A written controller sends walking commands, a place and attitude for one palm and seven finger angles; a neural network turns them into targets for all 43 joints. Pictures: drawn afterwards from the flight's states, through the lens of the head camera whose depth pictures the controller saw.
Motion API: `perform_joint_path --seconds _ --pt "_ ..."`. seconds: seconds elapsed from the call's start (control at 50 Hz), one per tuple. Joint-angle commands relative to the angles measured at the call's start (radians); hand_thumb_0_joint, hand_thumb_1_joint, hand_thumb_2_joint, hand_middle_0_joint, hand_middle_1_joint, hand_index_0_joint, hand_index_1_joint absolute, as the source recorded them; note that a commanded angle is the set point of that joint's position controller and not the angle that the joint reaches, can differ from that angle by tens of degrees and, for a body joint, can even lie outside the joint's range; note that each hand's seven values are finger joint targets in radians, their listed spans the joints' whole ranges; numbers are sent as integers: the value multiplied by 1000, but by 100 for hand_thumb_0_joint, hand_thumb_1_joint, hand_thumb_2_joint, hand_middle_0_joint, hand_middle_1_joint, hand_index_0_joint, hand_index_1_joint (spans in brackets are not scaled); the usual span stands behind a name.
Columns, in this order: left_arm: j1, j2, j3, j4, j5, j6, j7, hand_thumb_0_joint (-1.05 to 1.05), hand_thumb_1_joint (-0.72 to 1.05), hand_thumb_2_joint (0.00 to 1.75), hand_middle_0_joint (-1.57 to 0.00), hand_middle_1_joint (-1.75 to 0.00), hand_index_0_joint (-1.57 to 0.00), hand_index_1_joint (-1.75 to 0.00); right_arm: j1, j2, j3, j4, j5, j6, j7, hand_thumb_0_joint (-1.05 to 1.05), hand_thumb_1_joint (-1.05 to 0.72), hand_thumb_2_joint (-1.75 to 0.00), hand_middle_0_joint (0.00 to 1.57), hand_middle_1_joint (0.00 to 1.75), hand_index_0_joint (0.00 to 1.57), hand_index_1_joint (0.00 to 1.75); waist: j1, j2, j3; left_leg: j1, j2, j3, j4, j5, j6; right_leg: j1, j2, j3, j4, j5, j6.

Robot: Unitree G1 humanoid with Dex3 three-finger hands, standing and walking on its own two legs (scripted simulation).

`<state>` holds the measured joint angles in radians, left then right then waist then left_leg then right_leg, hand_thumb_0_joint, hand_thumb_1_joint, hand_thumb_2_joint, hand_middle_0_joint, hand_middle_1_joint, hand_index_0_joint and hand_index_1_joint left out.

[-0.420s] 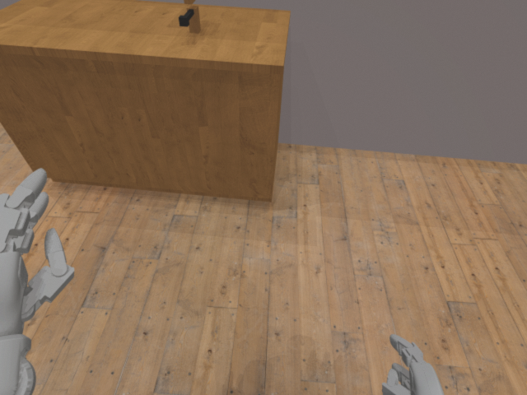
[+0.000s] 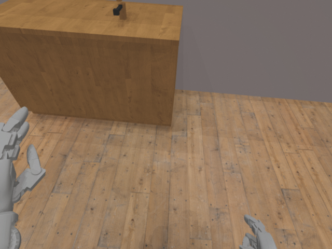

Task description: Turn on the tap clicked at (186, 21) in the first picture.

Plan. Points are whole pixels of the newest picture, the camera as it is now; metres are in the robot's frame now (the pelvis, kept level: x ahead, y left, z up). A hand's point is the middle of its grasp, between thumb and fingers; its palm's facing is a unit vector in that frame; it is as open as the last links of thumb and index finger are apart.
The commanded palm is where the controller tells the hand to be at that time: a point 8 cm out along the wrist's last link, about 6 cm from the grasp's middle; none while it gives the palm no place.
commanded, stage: walk to a spot facing it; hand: left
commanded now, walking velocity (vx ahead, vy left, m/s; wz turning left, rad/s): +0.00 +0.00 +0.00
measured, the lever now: (116, 11) +1.24 +0.36 +0.08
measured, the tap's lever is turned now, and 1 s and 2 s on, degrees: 0 0 0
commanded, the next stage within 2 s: none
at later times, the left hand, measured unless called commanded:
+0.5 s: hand (19, 189) +0.17 +0.26 +0.16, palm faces +0.50 -0.76 -0.41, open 7.4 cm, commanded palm +0.12 +0.29 +0.18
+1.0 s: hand out of the picture +0.15 +0.32 +0.18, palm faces +0.72 -0.54 -0.44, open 7.5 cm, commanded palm +0.09 +0.33 +0.18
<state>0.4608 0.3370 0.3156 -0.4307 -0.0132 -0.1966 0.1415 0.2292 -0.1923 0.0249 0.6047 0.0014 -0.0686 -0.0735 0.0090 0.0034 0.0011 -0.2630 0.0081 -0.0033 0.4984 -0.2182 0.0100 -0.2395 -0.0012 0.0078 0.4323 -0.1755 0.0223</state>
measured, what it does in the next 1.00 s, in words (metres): lifts its right foot, turning left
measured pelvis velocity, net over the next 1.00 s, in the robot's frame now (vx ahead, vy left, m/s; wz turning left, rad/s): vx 0.07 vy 0.01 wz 0.44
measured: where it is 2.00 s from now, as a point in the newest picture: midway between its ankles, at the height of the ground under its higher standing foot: (139, 243)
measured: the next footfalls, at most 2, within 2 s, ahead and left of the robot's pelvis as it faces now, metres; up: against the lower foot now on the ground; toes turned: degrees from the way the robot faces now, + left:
right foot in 1.02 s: +0.18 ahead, -0.08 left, +0.00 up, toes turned +20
left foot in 1.36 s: +0.16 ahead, +0.23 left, +0.00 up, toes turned +44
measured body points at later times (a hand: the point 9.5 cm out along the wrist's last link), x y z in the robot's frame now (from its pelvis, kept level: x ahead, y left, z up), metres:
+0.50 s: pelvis -0.01 +0.00 -0.02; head +0.00 +0.00 +0.43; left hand +0.14 +0.30 +0.18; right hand +0.17 -0.22 -0.10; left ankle +0.03 +0.11 -0.74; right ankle +0.03 -0.13 -0.74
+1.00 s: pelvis +0.07 +0.01 -0.01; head +0.08 +0.01 +0.44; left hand +0.11 +0.34 +0.20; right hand +0.29 -0.10 -0.11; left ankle +0.03 +0.14 -0.74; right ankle +0.13 -0.10 -0.72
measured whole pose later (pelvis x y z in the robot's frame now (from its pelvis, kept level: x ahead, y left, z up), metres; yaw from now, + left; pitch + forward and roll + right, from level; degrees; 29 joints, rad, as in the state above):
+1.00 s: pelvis +0.07 +0.01 -0.01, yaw +25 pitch +0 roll -2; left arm 0.49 0.37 0.37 -0.53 -0.02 -0.20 0.14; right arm 0.25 -0.13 0.04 0.62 0.00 -0.10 -0.06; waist 0.02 0.05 0.01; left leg -0.32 0.03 -0.09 0.61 -0.30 0.01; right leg -0.33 -0.03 -0.11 0.69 -0.44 0.05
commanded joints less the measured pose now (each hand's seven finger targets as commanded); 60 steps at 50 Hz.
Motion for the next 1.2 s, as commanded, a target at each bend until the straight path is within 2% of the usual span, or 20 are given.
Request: perform_joint_path --seconds 0.0,0.32,0.42,0.46,0.5,0.52,0.54,0.58,0.64,0.66,0.68,0.7,0.72,0.8,0.96,0.98,1.0,1.02,1.12,1.18 --pt "-80 156 103 -217 -5 -65 14 0 90 90 -20 -30 -20 -30 -104 -127 -47 -161 -2 -61 -15 0 -90 -90 20 30 20 30 -4 60 -102 -64 60 -44 -141 -2 4 108 -19 23 -36 21 -15" --pt "-13 179 147 -292 -12 -60 24 0 90 90 -20 -30 -20 -30 -96 -129 -63 -180 6 -54 -9 0 -90 -90 20 30 20 30 -12 88 -119 -173 79 -183 -74 -13 42 67 -76 -23 108 -75 -2" --pt "-67 165 135 -304 1 -48 24 0 90 90 -20 -30 -20 -30 -102 -132 -68 -174 -2 -53 -14 0 -90 -90 20 30 20 30 -16 147 -80 -311 108 -315 -124 -433 97 56 -63 -7 202 -362 -17" --pt "-82 188 152 -297 9 -45 26 0 90 90 -20 -30 -20 -30 -100 -119 -68 -174 -2 -53 -16 0 -90 -90 20 30 20 30 -6 30 -50 -418 49 -214 21 -437 61 108 -150 90 53 -476 -71" --pt "-90 204 153 -282 1 -53 33 0 90 90 -20 -30 -20 -30 -91 -105 -74 -155 -4 -58 -8 0 -90 -90 20 30 20 30 11 -264 -64 -507 -28 34 519 -272 -6 191 -449 399 -157 -472 -209" --pt "-114 209 153 -303 -2 -63 38 0 90 90 -20 -30 -20 -30 -115 -127 -76 -145 -14 -65 -7 0 -90 -90 20 30 20 30 9 -212 -62 -496 23 -2 668 -270 -15 159 -499 389 -152 -334 -244" --pt "-82 203 156 -268 4 -65 37 0 90 90 -20 -30 -20 -30 -105 -111 -61 -131 -24 -60 -6 0 -90 -90 20 30 20 30 2 -123 -49 -421 68 -18 660 -272 -13 73 -465 246 -124 -276 -218" --pt "-100 203 146 -287 11 -62 29 0 90 90 -20 -30 -20 -30 -121 -96 -52 -139 -17 -44 -6 0 -90 -90 20 30 20 30 -5 -180 -5 -250 113 20 460 -283 -5 -46 -413 56 -75 -190 -162" --pt "-101 198 150 -337 -10 -52 40 0 90 90 -20 -30 -20 -30 -95 -76 -49 -150 -15 -43 -20 0 -90 -90 20 30 20 30 -34 -45 -46 59 -15 191 74 -113 -12 -124 -275 -147 176 -182 -78" --pt "-105 180 131 -374 -21 -55 40 0 90 90 -20 -30 -20 -30 -72 -104 -63 -161 -9 -49 -29 0 -90 -90 20 30 20 30 -57 143 -58 169 47 43 -43 -168 38 -236 -208 -179 445 -170 -26" --pt "-108 182 134 -429 -27 -80 44 0 90 90 -20 -30 -20 -30 -81 -133 -64 -167 -9 -59 -21 0 -90 -90 20 30 20 30 -55 449 -80 239 307 -452 -165 -15 180 -427 -53 -172 762 -473 43" --pt "-130 217 173 -417 -7 -105 49 0 90 90 -20 -30 -20 -30 -62 -109 -63 -151 -7 -75 -6 0 -90 -90 20 30 20 30 -50 343 -89 223 398 -670 -199 7 267 -485 -63 -38 886 -481 23" --pt "-122 244 204 -346 8 -97 38 0 90 90 -20 -30 -20 -30 -64 -126 -80 -132 -3 -73 -2 0 -90 -90 20 30 20 30 -47 235 -79 151 413 -698 -188 -106 281 -498 -107 58 916 -443 21" --pt "-68 182 164 -363 -2 -88 17 0 90 90 -20 -30 -20 -30 -77 -110 -77 -116 6 -83 5 0 -90 -90 20 30 20 30 -22 220 -56 13 272 -395 -183 -195 221 -347 -93 -21 689 -316 37" --pt "-71 152 125 -220 -6 -29 6 0 90 90 -20 -30 -20 -30 -96 -105 -57 -117 -1 -71 -17 0 -90 -90 20 30 20 30 9 166 -47 -218 143 -174 -55 -352 112 130 -8 -148 66 -261 19" --pt "-97 159 112 -211 3 -21 5 0 90 90 -20 -30 -20 -30 -89 -85 -52 -120 -1 -64 -18 0 -90 -90 20 30 20 30 12 -6 -49 -359 79 -98 167 -350 73 234 -141 22 -84 -362 -38" --pt "-113 218 140 -192 6 -8 10 0 90 90 -20 -30 -20 -30 -97 -68 -53 -126 -2 -56 -17 0 -90 -90 20 30 20 30 18 -328 -42 -551 -39 33 526 -367 11 291 -419 468 -232 -486 -161" --pt "-157 243 155 -214 -12 -17 20 0 90 90 -20 -30 -20 -30 -143 -112 -61 -130 -18 -67 -18 0 -90 -90 20 30 20 30 23 -263 -18 -575 -1 -30 740 -315 -12 228 -522 569 -268 -404 -205" --pt "-115 206 134 -239 5 -56 19 0 90 90 -20 -30 -20 -30 -144 -104 -52 -104 -14 -38 -15 0 -90 -90 20 30 20 30 1 -147 11 -507 80 21 694 -172 -42 218 -369 63 -127 137 -147" --pt "-116 213 154 -290 2 -63 36 0 90 90 -20 -30 -20 -30 -145 -88 -58 -143 -14 -37 -15 0 -90 -90 20 30 20 30 16 -175 -20 -317 75 127 368 -150 -22 184 -344 -75 -70 327 -131"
